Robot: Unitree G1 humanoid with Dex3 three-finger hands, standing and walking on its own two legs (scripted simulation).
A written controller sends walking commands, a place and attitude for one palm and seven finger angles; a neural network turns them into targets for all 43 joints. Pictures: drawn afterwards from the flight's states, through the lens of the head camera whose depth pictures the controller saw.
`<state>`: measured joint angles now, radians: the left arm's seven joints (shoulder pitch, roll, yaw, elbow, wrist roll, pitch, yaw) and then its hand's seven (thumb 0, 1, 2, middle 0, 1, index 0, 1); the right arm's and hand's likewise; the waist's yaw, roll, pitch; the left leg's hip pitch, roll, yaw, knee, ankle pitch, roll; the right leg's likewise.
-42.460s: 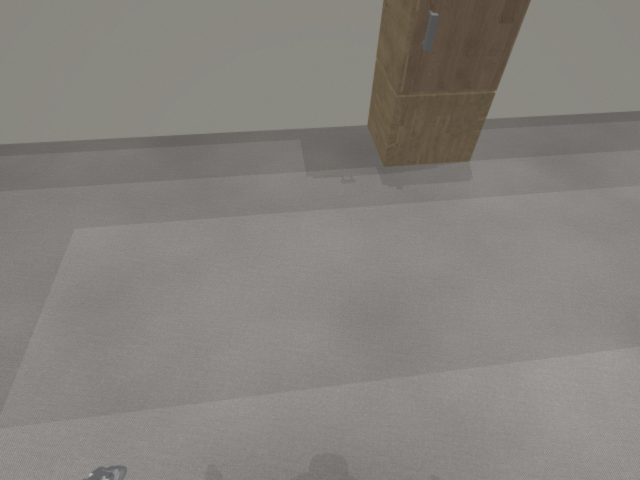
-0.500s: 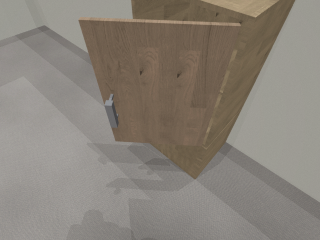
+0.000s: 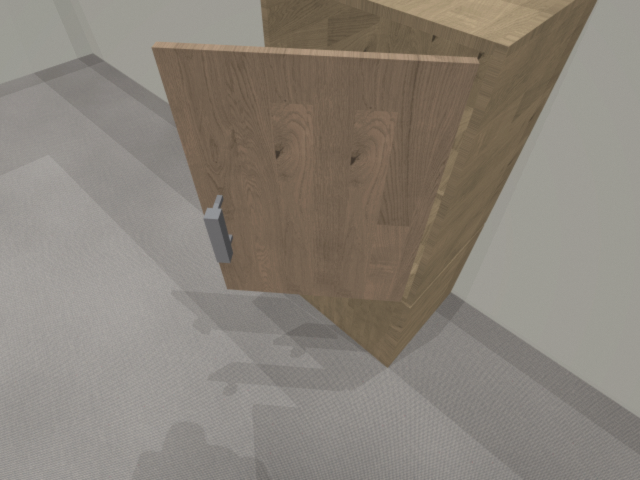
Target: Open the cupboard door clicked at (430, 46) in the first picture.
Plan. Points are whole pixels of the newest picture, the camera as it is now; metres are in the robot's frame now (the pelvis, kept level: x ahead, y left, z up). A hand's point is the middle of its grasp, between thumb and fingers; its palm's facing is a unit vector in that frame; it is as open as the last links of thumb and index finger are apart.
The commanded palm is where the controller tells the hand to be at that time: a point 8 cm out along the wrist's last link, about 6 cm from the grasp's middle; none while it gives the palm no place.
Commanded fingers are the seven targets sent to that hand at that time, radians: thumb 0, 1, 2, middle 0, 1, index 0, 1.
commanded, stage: look again from close up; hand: left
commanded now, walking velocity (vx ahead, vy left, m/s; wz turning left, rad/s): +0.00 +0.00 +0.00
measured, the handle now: (222, 228) +0.55 +0.23 -0.09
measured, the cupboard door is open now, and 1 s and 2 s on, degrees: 39 39 39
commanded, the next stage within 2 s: raise the hand with hooked fingers in 0.58 s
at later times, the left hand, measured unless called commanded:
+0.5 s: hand out of the picture +0.02 +0.19 -0.17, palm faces +0.03 -0.98 -0.22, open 7.4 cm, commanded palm none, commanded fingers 0.00 0.90 0.90 -0.20 -0.30 -0.20 -0.30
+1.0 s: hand (174, 454) +0.16 +0.19 -0.04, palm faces -0.01 -1.00 -0.03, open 8.1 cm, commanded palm +0.11 +0.26 -0.07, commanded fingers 0.00 0.50 0.73 -0.23 -0.56 -0.23 -0.56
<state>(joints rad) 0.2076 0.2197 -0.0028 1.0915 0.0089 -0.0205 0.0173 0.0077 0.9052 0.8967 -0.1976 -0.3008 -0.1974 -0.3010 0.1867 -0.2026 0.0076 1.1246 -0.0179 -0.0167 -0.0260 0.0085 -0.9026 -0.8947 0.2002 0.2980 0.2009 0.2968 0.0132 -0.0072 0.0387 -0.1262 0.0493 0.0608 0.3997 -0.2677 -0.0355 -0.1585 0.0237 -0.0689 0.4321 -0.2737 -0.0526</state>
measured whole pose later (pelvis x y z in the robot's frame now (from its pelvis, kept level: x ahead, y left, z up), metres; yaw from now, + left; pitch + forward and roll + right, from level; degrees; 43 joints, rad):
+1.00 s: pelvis -0.06 +0.01 -0.07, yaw +1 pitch +12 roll +1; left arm 0.28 0.17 0.14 0.31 -0.25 -0.67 -0.33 0.01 0.72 0.82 -0.21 -0.42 -0.21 -0.42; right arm 0.14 -0.27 -0.07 0.61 0.01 -0.29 0.01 0.01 -0.90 -0.89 0.20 0.30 0.20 0.30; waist 0.01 -0.03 -0.14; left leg -0.77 0.03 0.05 1.03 -0.46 -0.01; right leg -0.80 -0.03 -0.06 1.05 -0.46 -0.04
